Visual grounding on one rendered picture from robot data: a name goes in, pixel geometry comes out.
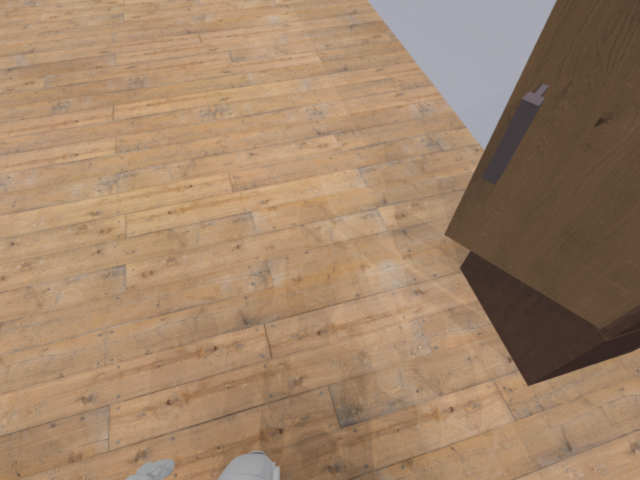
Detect left robot hand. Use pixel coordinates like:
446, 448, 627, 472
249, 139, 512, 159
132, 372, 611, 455
126, 459, 175, 480

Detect left robot thigh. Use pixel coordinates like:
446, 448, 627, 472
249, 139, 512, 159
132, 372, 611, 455
217, 454, 280, 480

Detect cupboard door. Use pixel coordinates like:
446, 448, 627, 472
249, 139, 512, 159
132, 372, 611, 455
444, 0, 640, 329

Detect handle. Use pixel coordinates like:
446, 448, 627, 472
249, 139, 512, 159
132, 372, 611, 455
482, 84, 549, 185

